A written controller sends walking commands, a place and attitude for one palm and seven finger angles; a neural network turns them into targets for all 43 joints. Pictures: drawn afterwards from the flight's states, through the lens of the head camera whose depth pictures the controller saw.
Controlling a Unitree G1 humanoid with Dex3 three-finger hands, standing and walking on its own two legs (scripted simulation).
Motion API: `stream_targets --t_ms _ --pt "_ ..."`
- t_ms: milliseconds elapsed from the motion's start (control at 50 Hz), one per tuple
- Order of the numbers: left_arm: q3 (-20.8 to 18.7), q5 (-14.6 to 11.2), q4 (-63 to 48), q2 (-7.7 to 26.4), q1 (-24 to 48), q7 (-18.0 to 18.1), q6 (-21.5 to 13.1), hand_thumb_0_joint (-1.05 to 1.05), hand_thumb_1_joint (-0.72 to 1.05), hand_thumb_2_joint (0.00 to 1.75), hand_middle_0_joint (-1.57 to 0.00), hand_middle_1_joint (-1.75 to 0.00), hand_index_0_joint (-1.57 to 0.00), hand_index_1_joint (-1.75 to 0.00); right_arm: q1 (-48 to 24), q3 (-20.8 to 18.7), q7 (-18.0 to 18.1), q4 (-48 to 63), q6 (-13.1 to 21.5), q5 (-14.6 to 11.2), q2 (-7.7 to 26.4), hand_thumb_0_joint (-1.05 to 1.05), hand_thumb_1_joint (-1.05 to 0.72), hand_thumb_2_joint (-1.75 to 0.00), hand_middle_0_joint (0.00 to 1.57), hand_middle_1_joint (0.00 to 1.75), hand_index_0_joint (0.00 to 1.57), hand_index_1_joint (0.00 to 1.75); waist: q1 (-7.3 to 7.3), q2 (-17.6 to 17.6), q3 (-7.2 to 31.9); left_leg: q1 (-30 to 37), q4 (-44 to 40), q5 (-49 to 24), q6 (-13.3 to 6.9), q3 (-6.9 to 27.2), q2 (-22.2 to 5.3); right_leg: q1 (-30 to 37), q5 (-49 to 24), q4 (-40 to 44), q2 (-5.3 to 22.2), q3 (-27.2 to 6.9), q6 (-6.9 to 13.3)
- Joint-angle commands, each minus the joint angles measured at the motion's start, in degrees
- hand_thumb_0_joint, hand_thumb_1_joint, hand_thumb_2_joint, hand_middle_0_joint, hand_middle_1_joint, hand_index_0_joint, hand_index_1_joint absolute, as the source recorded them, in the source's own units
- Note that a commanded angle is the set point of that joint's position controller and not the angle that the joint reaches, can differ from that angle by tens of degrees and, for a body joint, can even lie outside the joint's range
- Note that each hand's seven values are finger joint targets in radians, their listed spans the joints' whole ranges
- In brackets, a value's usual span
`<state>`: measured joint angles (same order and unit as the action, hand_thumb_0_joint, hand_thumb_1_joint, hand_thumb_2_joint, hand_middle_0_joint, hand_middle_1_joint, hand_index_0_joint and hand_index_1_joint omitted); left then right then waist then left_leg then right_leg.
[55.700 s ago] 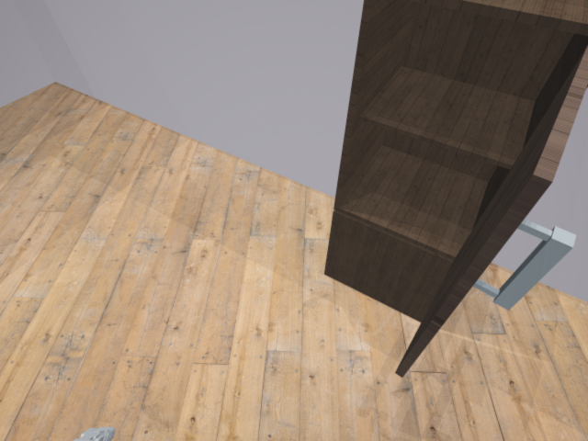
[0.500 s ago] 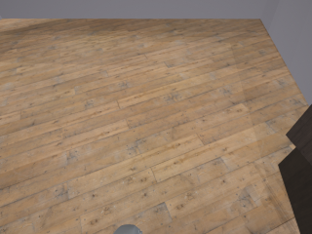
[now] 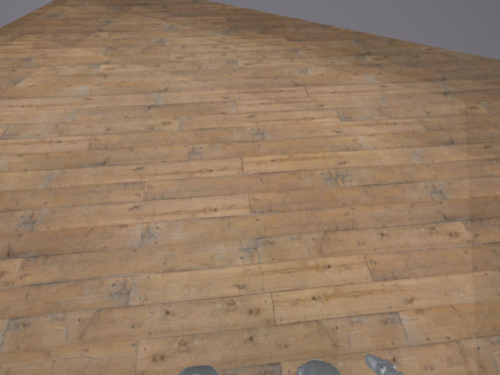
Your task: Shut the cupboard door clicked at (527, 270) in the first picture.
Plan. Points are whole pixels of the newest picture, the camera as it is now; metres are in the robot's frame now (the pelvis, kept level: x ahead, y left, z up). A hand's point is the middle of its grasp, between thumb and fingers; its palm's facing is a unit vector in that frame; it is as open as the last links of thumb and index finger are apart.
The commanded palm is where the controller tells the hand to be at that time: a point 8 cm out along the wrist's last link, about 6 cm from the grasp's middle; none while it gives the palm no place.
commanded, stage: turn to face it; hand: left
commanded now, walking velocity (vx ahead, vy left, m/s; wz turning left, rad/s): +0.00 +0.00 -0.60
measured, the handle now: out of the picture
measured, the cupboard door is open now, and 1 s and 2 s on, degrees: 21 21 21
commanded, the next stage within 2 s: none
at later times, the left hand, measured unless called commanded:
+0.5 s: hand (165, 337) +0.19 +0.18 -0.17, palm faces -0.20 -0.96 -0.20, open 7.4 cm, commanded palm none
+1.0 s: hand (218, 278) +0.31 +0.10 -0.15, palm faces -0.56 -0.78 -0.26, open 7.4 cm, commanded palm none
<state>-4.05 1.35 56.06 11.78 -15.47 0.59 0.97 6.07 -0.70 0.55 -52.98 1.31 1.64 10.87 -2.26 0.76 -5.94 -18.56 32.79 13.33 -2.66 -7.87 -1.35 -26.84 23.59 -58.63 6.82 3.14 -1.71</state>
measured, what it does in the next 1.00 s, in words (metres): steps on the spot, turning right: right foot, then left foot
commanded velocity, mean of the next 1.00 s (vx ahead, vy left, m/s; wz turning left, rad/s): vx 0.00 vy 0.00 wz -0.60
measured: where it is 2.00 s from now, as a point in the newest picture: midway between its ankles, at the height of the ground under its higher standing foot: outside the picture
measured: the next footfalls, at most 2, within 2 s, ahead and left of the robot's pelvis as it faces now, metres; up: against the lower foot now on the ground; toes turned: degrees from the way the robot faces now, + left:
right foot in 0.14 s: +0.12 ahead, -0.13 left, +0.00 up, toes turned -8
left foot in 0.48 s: +0.17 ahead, +0.11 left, +0.00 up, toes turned -15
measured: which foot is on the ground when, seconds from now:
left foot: down 0.00-0.14, up 0.16-0.46, down 0.48-0.84, up 0.86-1.00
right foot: up 0.00-0.12, down 0.14-0.48, up 0.50-0.82, down 0.84-1.00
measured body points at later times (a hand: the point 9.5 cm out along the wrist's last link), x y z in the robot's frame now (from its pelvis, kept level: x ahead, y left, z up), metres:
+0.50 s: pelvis +0.09 +0.01 +0.00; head +0.13 +0.01 +0.45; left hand +0.20 +0.23 -0.15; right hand +0.11 -0.27 -0.13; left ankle +0.13 +0.12 -0.73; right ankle +0.08 -0.13 -0.72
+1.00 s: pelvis +0.10 +0.00 +0.00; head +0.13 -0.04 +0.45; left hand +0.34 +0.14 -0.13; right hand -0.01 -0.26 -0.14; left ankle +0.16 +0.12 -0.67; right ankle +0.04 -0.11 -0.73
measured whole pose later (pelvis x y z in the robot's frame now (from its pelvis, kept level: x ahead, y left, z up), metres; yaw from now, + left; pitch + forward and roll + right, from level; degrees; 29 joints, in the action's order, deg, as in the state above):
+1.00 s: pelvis +0.10 +0.00 +0.00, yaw -35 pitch +0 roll +0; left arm -3.4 1.3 49.2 12.5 -7.9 -0.4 3.1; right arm 11.2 -3.2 0.8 -52.1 -3.4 0.6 15.7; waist 1.6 -2.2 -6.0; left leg -27.1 60.9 25.4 4.7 -2.6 -4.8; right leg -17.0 15.8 -32.4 -0.5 -0.9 0.2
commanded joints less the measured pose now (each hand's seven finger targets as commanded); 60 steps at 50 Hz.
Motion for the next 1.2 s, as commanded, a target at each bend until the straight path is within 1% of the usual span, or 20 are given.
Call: stream_targets --t_ms 0,80,120,160,240,360,420,460,480,540,760,780,820,880,940,1080,1100,1120,1140,1180 --pt "1.05 0.24 -0.12 -0.32 -6.90 -0.45 0.00 0.00 0.90 0.90 -0.20 -0.30 -0.20 -0.30 2.06 -2.19 0.96 0.05 -0.47 0.04 8.04 0.00 -0.90 -0.90 0.20 0.30 0.20 0.30 0.46 -6.63 5.22 -2.23 -16.08 0.38 -5.29 7.40 -15.08 10.86 -6.16 13.91 -3.23 1.69 0.17" --pt "-0.92 0.50 -1.48 3.32 -7.97 -0.82 0.09 0.00 0.90 0.90 -0.20 -0.30 -0.20 -0.30 0.42 -3.44 0.53 0.59 -2.06 -0.24 8.13 0.00 -0.90 -0.90 0.20 0.30 0.20 0.30 -1.43 -3.30 1.99 -5.06 -7.11 9.01 -1.38 3.11 -12.61 14.76 -13.51 24.97 -4.31 -0.83 1.17" --pt "-2.17 1.12 -2.65 11.32 -7.91 -0.41 -0.95 0.00 0.90 0.90 -0.20 -0.30 -0.20 -0.30 1.78 -2.94 0.07 2.50 -2.43 -0.85 3.23 0.00 -0.90 -0.90 0.20 0.30 0.20 0.30 -1.26 15.46 2.53 -10.90 15.76 20.87 4.18 -3.52 0.53 14.88 -21.59 41.93 11.42 -26.31 9.20" --pt "-2.67 0.38 -3.24 11.92 -5.81 0.43 -1.21 0.00 0.90 0.90 -0.20 -0.30 -0.20 -0.30 0.38 -3.17 0.56 3.41 -2.91 -0.74 5.35 0.00 -0.90 -0.90 0.20 0.30 0.20 0.30 -0.91 17.47 5.66 -15.25 30.44 20.11 4.34 7.27 0.00 17.18 -20.94 44.84 13.00 -32.97 14.67" --pt "-2.64 0.23 -4.81 8.38 -1.34 1.02 -1.01 0.00 0.90 0.90 -0.20 -0.30 -0.20 -0.30 1.84 -2.72 0.78 2.33 -2.27 -0.91 4.69 0.00 -0.90 -0.90 0.20 0.30 0.20 0.30 0.98 6.15 11.53 -12.50 26.68 12.46 5.89 7.81 -1.46 22.66 -36.14 37.76 7.58 -19.73 13.05" --pt "-3.51 0.42 -5.56 10.67 0.55 0.45 0.08 0.00 0.90 0.90 -0.20 -0.30 -0.20 -0.30 2.59 -2.78 1.14 3.77 -2.39 -1.35 4.10 0.00 -0.90 -0.90 0.20 0.30 0.20 0.30 0.81 6.84 9.43 -4.43 9.28 10.37 6.11 6.38 0.61 17.79 -33.64 36.62 4.98 -21.98 11.99" --pt "-3.36 -0.24 -6.95 9.59 4.50 0.13 0.83 0.00 0.90 0.90 -0.20 -0.30 -0.20 -0.30 8.66 -2.95 1.64 2.50 -1.39 -1.38 5.65 0.00 -0.90 -0.90 0.20 0.30 0.20 0.30 4.10 5.38 10.06 10.21 -8.06 -0.79 5.51 6.26 -0.07 8.24 -24.90 32.27 0.67 -20.71 7.14" --pt "-2.15 -0.91 -9.65 4.73 3.99 -0.89 1.11 0.00 0.90 0.90 -0.20 -0.30 -0.20 -0.30 10.37 -4.51 2.10 3.70 -0.78 -0.08 15.14 0.00 -0.90 -0.90 0.20 0.30 0.20 0.30 4.41 -19.76 9.64 16.82 -18.69 -5.72 -3.99 27.94 -22.93 -6.58 7.79 12.98 -10.91 -6.71 0.95" --pt "-2.12 -0.16 -10.62 6.79 6.15 -1.13 1.07 0.00 0.90 0.90 -0.20 -0.30 -0.20 -0.30 10.44 -4.40 2.18 4.27 -0.99 0.06 15.34 0.00 -0.90 -0.90 0.20 0.30 0.20 0.30 5.05 -14.55 7.62 12.30 -17.84 -8.83 -8.06 29.72 -26.74 -6.33 10.75 2.82 -8.39 -6.02 0.32" --pt "-2.53 -0.17 -9.05 6.22 6.70 -2.12 1.76 0.00 0.90 0.90 -0.20 -0.30 -0.20 -0.30 6.34 -3.52 2.42 4.92 -0.78 0.47 12.18 0.00 -0.90 -0.90 0.20 0.30 0.20 0.30 2.26 -10.52 6.12 11.72 -12.92 -29.27 -6.55 15.30 -19.49 -6.18 5.25 -6.75 -6.02 -4.63 -1.01" --pt "-1.67 -0.05 -10.56 6.42 6.56 -2.76 1.36 0.00 0.90 0.90 -0.20 -0.30 -0.20 -0.30 7.69 -4.98 1.14 3.72 -1.59 -0.05 14.45 0.00 -0.90 -0.90 0.20 0.30 0.20 0.30 2.08 -10.65 8.11 10.07 -2.53 -24.67 -0.80 1.98 -17.86 13.52 -9.21 27.19 -7.27 3.15 1.47" --pt "-2.11 0.17 -9.51 8.93 2.82 -2.45 0.86 0.00 0.90 0.90 -0.20 -0.30 -0.20 -0.30 7.28 -5.04 0.71 4.03 -1.60 -0.52 13.77 0.00 -0.90 -0.90 0.20 0.30 0.20 0.30 0.17 -6.18 9.34 4.73 4.22 -19.88 1.74 0.05 -15.78 21.77 -16.80 33.25 -5.41 0.54 2.74" --pt "-3.56 -0.09 -7.42 17.98 -4.01 -1.08 -0.01 0.00 0.90 0.90 -0.20 -0.30 -0.20 -0.30 3.00 -3.39 0.59 8.40 -2.38 -0.99 8.40 0.00 -0.90 -0.90 0.20 0.30 0.20 0.30 -3.31 14.03 9.87 -15.62 28.53 24.79 7.02 0.02 -3.03 29.05 -48.16 37.52 16.54 -25.14 13.74" --pt "-3.07 0.01 -10.09 14.42 5.22 0.30 0.90 0.00 0.90 0.90 -0.20 -0.30 -0.20 -0.30 2.48 -3.65 1.10 7.22 -3.27 -0.93 9.66 0.00 -0.90 -0.90 0.20 0.30 0.20 0.30 0.37 13.10 7.25 -17.48 36.31 15.06 6.77 9.11 -5.73 19.98 -25.94 39.28 10.50 -21.77 14.05" --pt "-2.50 0.29 -11.73 12.88 8.48 0.10 0.52 0.00 0.90 0.90 -0.20 -0.30 -0.20 -0.30 5.70 -3.15 0.52 5.82 -3.12 -0.76 8.05 0.00 -0.90 -0.90 0.20 0.30 0.20 0.30 2.93 7.75 8.86 -10.33 27.38 10.78 7.62 6.37 -4.10 15.66 -28.10 37.40 6.49 -16.03 11.99" --pt "-2.98 0.06 -11.02 12.94 9.01 -0.54 1.32 0.00 0.90 0.90 -0.20 -0.30 -0.20 -0.30 10.71 -3.09 0.99 5.27 -1.78 -1.33 7.65 0.00 -0.90 -0.90 0.20 0.30 0.20 0.30 4.90 7.28 9.63 5.41 -2.36 1.92 6.63 5.06 -0.69 8.48 -21.46 31.93 2.78 -20.56 8.19" --pt "-2.52 -0.45 -11.80 10.56 8.84 -0.73 1.79 0.00 0.90 0.90 -0.20 -0.30 -0.20 -0.30 12.61 -3.52 1.31 4.87 -1.13 -0.88 10.58 0.00 -0.90 -0.90 0.20 0.30 0.20 0.30 5.38 -0.39 10.24 11.42 -11.50 2.06 4.87 10.43 -5.53 2.42 -13.62 26.99 -1.93 -17.28 5.12" --pt "-1.77 -0.97 -12.93 6.74 7.08 -1.36 2.11 0.00 0.90 0.90 -0.20 -0.30 -0.20 -0.30 13.47 -4.59 1.49 5.44 -0.74 0.11 16.96 0.00 -0.90 -0.90 0.20 0.30 0.20 0.30 5.26 -17.93 9.82 14.77 -17.65 1.30 -0.95 26.52 -20.35 -6.40 4.02 13.44 -10.38 -8.11 1.23" --pt "-1.82 -0.49 -14.00 7.66 8.34 -1.72 1.75 0.00 0.90 0.90 -0.20 -0.30 -0.20 -0.30 13.58 -4.81 1.91 6.48 -0.92 0.32 18.66 0.00 -0.90 -0.90 0.20 0.30 0.20 0.30 5.78 -17.09 8.86 9.20 -19.26 -0.24 -6.39 30.94 -27.52 -5.73 11.84 0.56 -9.01 -5.14 0.50" --pt "-2.46 0.33 -12.24 8.58 8.42 -2.21 1.72 0.00 0.90 0.90 -0.20 -0.30 -0.20 -0.30 10.13 -3.77 2.13 6.68 -0.15 0.42 15.07 0.00 -0.90 -0.90 0.20 0.30 0.20 0.30 3.62 -13.46 8.49 9.45 -15.46 -16.09 -5.93 24.04 -23.36 -7.47 7.55 -10.20 -6.31 -6.29 -0.20"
